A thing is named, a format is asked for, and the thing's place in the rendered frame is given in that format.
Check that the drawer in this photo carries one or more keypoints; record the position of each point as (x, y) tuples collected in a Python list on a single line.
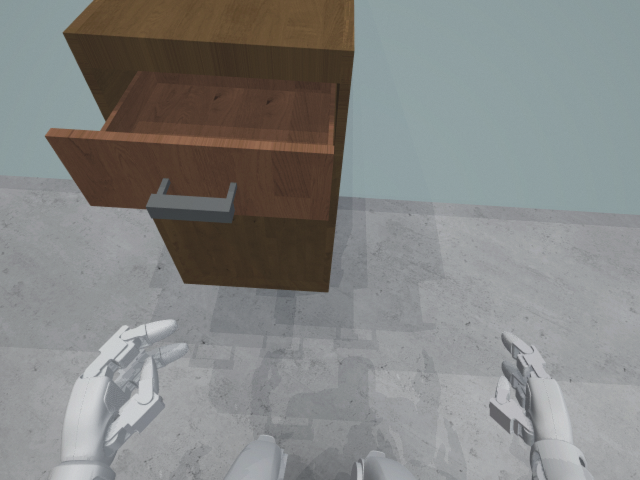
[(274, 138)]

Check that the robot right forearm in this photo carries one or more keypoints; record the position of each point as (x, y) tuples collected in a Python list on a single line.
[(552, 459)]

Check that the handle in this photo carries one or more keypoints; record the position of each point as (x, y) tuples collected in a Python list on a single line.
[(191, 208)]

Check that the robot right shin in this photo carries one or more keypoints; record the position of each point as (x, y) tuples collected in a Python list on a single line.
[(376, 454)]

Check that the robot left forearm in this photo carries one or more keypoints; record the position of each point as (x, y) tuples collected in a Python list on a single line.
[(82, 470)]

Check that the cabinet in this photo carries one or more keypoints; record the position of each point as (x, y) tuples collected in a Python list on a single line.
[(297, 40)]

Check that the robot right hand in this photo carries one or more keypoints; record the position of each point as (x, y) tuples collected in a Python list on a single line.
[(536, 391)]

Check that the robot left hand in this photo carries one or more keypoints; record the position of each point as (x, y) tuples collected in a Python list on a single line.
[(89, 431)]

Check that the robot left thigh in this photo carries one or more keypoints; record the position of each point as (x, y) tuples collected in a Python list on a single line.
[(259, 460)]

